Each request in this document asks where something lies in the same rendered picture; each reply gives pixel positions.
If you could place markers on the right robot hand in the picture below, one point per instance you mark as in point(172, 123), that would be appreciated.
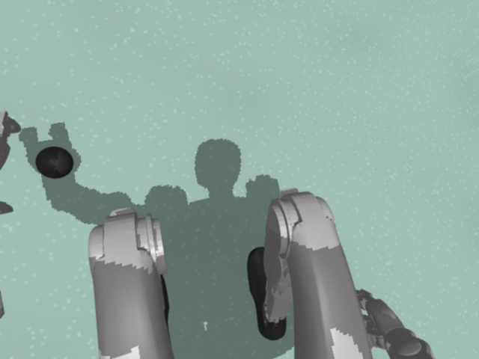
point(380, 320)

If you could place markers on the ball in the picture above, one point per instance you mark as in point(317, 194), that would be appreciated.
point(54, 162)

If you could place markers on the left robot hand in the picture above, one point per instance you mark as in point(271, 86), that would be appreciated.
point(7, 126)

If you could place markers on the right robot foot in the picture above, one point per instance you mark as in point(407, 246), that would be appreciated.
point(257, 286)

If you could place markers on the right robot arm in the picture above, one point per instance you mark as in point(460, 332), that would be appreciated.
point(401, 343)

